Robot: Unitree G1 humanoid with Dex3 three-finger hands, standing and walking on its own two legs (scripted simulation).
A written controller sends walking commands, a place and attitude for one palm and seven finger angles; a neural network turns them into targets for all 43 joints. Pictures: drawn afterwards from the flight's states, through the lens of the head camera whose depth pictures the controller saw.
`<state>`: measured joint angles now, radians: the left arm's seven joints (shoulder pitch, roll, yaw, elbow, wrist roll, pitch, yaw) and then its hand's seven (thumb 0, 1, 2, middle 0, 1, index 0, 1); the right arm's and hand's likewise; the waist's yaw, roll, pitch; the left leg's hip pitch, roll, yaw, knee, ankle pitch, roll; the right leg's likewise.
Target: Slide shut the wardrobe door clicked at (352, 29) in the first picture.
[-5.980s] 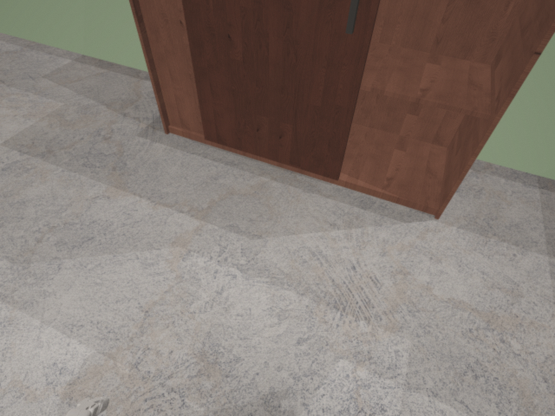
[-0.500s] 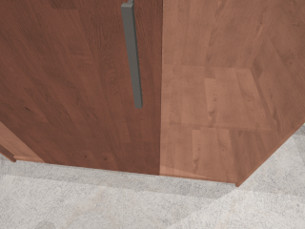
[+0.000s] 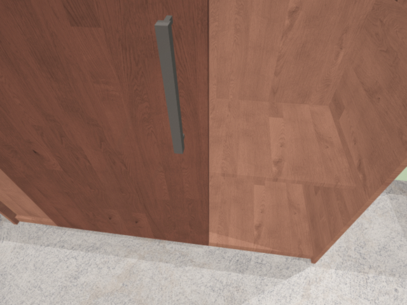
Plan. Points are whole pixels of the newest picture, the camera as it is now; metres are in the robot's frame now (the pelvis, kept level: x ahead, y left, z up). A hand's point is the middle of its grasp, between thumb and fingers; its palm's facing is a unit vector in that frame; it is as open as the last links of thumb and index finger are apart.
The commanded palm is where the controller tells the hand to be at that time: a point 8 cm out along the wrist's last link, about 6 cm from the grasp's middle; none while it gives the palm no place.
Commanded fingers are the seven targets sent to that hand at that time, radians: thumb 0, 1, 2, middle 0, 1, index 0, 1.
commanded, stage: come to a stop and stand still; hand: left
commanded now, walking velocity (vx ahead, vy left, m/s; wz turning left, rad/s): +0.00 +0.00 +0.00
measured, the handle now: (174, 95) +0.50 +0.09 +0.17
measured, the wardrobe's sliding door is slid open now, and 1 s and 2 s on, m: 0.50 0.50 0.50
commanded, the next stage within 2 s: look again from close up in 0.02 s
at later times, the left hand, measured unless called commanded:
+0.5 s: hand out of the picture +0.00 +0.20 -0.17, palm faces +0.03 -0.97 -0.23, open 7.4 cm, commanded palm none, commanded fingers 0.00 0.90 0.90 -0.20 -0.30 -0.20 -0.30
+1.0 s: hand out of the picture +0.00 +0.21 -0.17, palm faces +0.02 -0.97 -0.22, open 7.4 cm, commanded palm none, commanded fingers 0.00 0.90 0.90 -0.20 -0.30 -0.20 -0.30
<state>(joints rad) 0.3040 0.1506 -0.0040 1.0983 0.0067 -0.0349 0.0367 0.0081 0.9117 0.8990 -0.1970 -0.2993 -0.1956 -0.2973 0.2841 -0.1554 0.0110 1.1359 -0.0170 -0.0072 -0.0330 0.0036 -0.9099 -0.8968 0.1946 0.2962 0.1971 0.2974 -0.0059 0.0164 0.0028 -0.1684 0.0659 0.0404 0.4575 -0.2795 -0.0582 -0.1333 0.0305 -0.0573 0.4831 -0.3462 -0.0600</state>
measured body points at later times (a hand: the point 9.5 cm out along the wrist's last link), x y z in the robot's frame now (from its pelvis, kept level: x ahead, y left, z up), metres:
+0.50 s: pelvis +0.00 +0.02 +0.00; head +0.01 +0.01 +0.45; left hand +0.00 +0.25 -0.15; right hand +0.02 -0.21 -0.16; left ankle -0.03 +0.16 -0.74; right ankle -0.05 -0.07 -0.74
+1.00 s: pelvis +0.00 +0.02 +0.01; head +0.00 +0.01 +0.45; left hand +0.00 +0.26 -0.15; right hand +0.00 -0.20 -0.16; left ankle -0.03 +0.16 -0.74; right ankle -0.05 -0.07 -0.74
